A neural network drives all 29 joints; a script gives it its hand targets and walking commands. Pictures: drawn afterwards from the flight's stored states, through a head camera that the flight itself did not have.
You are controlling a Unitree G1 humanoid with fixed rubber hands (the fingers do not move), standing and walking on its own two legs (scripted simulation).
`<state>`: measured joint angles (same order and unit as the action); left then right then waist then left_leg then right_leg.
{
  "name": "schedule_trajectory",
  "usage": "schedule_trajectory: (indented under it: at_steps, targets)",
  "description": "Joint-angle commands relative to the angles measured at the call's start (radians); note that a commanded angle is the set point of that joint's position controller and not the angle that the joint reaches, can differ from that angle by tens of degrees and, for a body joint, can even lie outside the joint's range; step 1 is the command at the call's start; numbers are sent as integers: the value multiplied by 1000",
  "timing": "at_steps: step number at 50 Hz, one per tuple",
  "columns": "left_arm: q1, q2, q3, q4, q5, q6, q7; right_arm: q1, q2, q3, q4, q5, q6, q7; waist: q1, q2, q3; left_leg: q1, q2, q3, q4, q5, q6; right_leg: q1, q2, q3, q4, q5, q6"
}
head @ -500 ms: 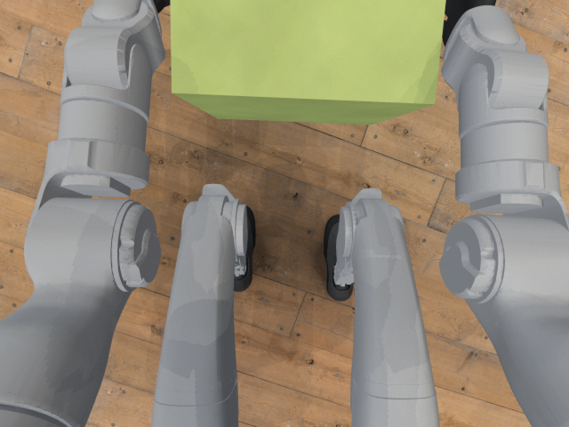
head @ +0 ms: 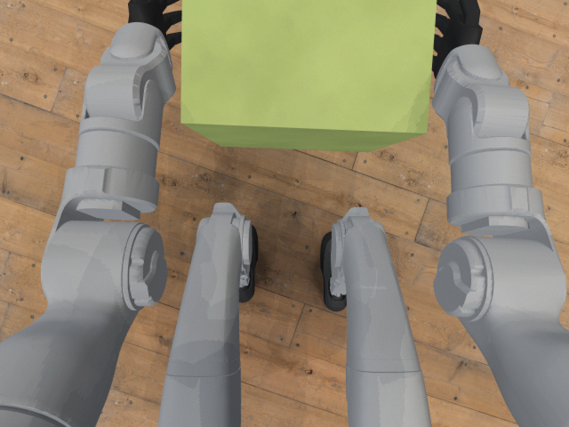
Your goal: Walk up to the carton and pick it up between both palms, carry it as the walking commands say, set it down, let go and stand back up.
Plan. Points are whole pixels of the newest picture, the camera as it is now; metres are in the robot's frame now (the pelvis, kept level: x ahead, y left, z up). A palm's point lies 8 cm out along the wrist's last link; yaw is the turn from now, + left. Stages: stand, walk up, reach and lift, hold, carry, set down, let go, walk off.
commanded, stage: reach and lift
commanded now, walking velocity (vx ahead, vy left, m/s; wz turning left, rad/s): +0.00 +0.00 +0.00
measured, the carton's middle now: (302, 42) +0.55 -0.01 -0.12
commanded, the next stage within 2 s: none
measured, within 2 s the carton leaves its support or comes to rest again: neither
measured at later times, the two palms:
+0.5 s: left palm (128, 13) +0.50 +0.15 +0.03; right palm (507, 38) +0.49 -0.18 +0.03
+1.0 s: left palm out of the picture +0.49 +0.15 +0.14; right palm out of the picture +0.47 -0.18 +0.14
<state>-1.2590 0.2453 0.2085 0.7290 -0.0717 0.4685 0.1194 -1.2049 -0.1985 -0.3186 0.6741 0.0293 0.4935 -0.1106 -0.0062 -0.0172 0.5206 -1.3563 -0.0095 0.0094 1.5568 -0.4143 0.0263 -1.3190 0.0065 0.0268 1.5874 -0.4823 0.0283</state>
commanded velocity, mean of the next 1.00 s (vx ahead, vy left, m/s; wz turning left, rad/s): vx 0.00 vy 0.00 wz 0.00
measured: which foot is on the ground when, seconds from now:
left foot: down 0.00-1.00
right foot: down 0.00-1.00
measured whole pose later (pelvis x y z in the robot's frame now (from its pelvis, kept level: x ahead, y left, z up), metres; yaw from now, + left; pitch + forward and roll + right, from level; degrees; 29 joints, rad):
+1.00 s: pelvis +0.11 -0.01 +0.15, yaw +0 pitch +17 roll +1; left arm -0.68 0.00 0.35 0.81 0.18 0.48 0.05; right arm -0.64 0.03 -0.45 0.77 -0.23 0.50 -0.01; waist -0.01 -0.01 -0.17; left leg -0.87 -0.01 0.01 0.91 -0.34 0.02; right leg -0.85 0.01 0.04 0.95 -0.39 0.01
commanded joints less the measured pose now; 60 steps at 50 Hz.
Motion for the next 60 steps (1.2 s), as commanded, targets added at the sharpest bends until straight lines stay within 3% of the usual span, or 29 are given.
schedule_trajectory:
  at_steps: [1,5,13,21,25,33,38,42,44,46,50,52,56,60]
  targets:
    - [-638,-1233,-455,-192,-74,-13,-363,-765,1136,432,-177,78,-56,358,-60,76,-2270,776,-122,-66,-280,82,-38,285,152,-60,-307,75,-29]
    - [-598,-1259,-459,-212,-70,-12,-374,-742,1148,443,-212,76,-57,376,-58,68,-2324,838,-122,-69,-300,164,-41,333,158,-57,-332,141,-30]
    - [-592,-1237,-564,-407,-118,-24,-361,-751,1169,584,-416,131,-60,366,-36,41,-2603,1014,-135,-71,-323,393,-42,557,167,-29,-368,345,-21]
    - [-526,-1239,-499,-256,-68,-19,-382,-657,1203,516,-235,66,-48,372,-31,25,-2218,897,-118,-69,-439,154,-34,532,146,-17,-477,151,-26]
    - [-447,-1267,-443,-164,-27,-11,-406,-574,1226,452,-145,21,-43,392,-29,25,-2058,886,-110,-69,-487,133,-32,504,144,-16,-525,122,-33]
    - [-315,-1325,-371,-95,33,-32,-436,-423,1322,382,-65,-25,-59,425,-3,1,-1687,857,-107,-61,-581,198,-30,484,140,1,-627,157,-32]
    - [-101,-1305,-194,52,150,-24,-440,-207,1339,226,107,-103,-43,423,-2,-15,-1225,749,-98,-39,-687,113,-22,449,128,14,-743,97,-32]
    - [-6,-1278,-126,80,204,2,-455,-102,1295,149,130,-167,-24,421,-20,-24,-1104,826,-103,-38,-781,53,-22,520,129,23,-824,64,-40]
    - [27,-1273,-128,59,210,1,-460,-62,1283,152,99,-178,-27,419,-23,-21,-1114,877,-106,-38,-800,122,-21,577,129,26,-843,129,-40]
    - [65,-1287,-171,0,193,-12,-460,-21,1291,198,34,-162,-39,415,-20,-15,-1182,947,-108,-41,-803,285,-22,655,132,27,-851,276,-37]
    - [159,-1334,-301,-126,132,-51,-448,55,1322,351,-107,-98,-75,407,-5,-6,-1323,1077,-105,-69,-805,642,-28,792,132,41,-865,605,-25]
    - [206,-1337,-362,-172,107,-61,-440,88,1323,427,-157,-70,-84,403,4,-2,-1353,1127,-100,-88,-815,767,-28,830,130,51,-883,709,-22]
    - [277,-1336,-452,-253,80,-66,-420,159,1322,531,-208,-41,-84,403,13,-1,-1337,1218,-89,-117,-856,861,-30,858,127,60,-939,748,-21]
    - [307,-1340,-492,-307,75,-51,-410,209,1326,556,-222,-41,-67,404,10,3,-1273,1274,-86,-118,-911,800,-33,895,124,59,-992,685,-26]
